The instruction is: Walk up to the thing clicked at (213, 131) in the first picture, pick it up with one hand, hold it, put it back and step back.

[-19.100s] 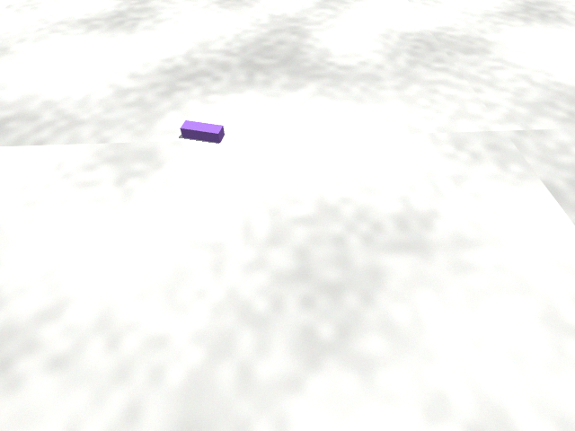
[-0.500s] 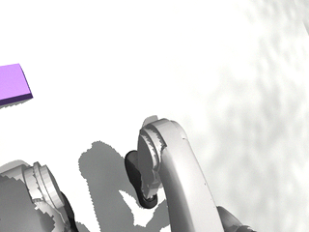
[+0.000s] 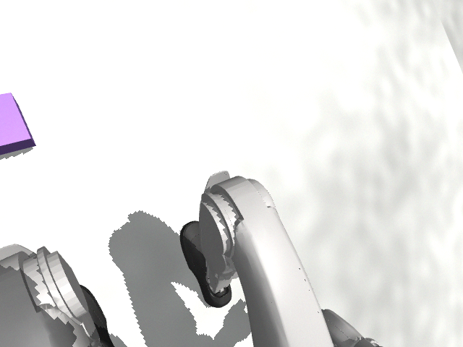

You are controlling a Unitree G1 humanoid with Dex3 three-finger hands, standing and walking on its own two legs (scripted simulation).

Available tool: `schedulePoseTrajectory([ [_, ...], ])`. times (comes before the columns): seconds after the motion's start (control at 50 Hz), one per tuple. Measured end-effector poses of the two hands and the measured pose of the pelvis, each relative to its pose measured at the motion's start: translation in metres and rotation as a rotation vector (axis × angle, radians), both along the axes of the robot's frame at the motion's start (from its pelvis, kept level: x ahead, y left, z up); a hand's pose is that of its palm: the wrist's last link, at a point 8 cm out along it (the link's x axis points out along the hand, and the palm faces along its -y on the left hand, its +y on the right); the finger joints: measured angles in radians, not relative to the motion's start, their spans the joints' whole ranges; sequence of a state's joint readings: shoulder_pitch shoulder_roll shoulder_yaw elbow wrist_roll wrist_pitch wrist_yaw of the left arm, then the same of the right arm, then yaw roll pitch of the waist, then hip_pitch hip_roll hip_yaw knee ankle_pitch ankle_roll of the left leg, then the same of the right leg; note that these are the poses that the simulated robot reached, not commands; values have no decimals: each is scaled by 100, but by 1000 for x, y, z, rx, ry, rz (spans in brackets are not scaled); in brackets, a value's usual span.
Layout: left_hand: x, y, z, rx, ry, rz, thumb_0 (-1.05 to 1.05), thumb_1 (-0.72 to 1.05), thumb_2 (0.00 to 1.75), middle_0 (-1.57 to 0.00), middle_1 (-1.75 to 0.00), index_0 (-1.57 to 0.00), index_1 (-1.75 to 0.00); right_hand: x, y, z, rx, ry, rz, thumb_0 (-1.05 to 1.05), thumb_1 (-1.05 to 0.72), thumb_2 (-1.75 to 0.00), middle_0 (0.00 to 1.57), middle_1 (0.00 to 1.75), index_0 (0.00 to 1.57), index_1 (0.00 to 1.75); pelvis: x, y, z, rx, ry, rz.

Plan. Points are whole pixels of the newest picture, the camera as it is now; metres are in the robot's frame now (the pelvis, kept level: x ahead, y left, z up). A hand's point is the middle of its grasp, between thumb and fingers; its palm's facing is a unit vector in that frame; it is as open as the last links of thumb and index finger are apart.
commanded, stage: close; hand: left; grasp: from above
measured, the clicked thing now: out of the picture +0.47 +0.29 -0.27
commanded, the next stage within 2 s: settle in 1.18 s
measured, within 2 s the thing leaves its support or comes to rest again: leaves its support in 1.70 s
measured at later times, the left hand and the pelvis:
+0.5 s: hand out of the picture +0.46 +0.29 -0.25, palm faces -0.47 -0.13 -0.88, open 11.2 cm; pelvis +0.00 +0.00 +0.00, yaw +0 degrees
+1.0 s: hand out of the picture +0.46 +0.29 -0.25, palm faces -0.46 -0.12 -0.88, open 11.0 cm; pelvis -0.01 +0.00 +0.01, yaw +0 degrees
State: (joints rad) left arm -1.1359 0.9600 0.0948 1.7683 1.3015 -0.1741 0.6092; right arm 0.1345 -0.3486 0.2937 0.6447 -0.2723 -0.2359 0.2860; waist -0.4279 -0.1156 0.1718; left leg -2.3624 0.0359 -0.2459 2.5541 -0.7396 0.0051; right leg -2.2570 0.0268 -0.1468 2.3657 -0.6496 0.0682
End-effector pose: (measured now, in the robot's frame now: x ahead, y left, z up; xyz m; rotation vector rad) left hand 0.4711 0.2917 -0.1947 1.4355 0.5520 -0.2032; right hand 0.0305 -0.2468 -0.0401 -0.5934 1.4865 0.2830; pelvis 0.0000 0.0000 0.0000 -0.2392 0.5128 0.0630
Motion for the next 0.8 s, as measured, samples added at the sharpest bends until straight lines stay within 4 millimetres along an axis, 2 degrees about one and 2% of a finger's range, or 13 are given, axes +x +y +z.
schedulePoseTrajectory([
  [0.26,-6,2,0,5,18,-24,0,-17,82,-31,-93,-33,-91,6,-2,0,-5,-6,12,0,-90,-90,20,30,20,29,-1,-2,2,3,-1,5],
  [0.8,-5,2,4,11,5,-24,0,-13,76,-42,-93,-45,-88,-1,1,4,-11,-15,13,0,-90,-90,20,30,20,29,-5,-1,5,-2,-15,-2],
])
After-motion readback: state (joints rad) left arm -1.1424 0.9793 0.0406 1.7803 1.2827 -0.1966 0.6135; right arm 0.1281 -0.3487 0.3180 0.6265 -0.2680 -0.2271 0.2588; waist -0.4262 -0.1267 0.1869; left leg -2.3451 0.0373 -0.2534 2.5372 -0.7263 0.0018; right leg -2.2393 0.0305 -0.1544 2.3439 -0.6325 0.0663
